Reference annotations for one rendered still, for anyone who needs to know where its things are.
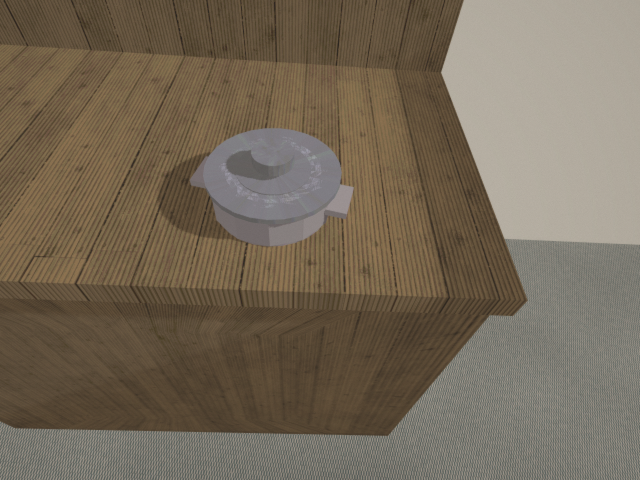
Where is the knob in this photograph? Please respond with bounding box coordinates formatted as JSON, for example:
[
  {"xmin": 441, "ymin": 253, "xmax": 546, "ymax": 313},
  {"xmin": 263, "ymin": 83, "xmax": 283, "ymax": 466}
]
[{"xmin": 251, "ymin": 139, "xmax": 294, "ymax": 176}]

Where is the pot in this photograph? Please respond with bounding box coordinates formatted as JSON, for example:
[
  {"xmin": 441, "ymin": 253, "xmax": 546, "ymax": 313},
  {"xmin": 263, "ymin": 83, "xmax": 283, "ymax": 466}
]
[{"xmin": 190, "ymin": 156, "xmax": 354, "ymax": 246}]

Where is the table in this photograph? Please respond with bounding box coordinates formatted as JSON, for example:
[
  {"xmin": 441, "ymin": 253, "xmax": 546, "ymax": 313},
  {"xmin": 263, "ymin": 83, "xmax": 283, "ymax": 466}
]
[{"xmin": 0, "ymin": 0, "xmax": 528, "ymax": 436}]

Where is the lid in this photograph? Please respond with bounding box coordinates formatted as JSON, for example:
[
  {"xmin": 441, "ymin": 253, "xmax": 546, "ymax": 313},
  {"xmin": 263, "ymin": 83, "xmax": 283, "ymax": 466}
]
[{"xmin": 203, "ymin": 128, "xmax": 342, "ymax": 224}]

